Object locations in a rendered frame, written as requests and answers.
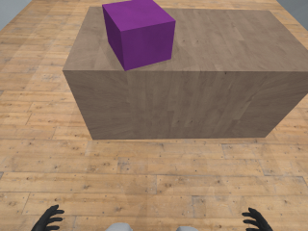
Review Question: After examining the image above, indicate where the carton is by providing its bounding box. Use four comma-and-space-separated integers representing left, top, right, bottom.
102, 0, 176, 71

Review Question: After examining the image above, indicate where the pedestal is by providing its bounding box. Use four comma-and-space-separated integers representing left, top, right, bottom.
63, 6, 308, 141

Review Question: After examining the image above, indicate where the robot right hand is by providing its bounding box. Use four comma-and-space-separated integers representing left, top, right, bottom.
242, 207, 273, 231

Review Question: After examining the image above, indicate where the robot left hand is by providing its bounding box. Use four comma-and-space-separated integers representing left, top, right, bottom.
31, 204, 64, 231

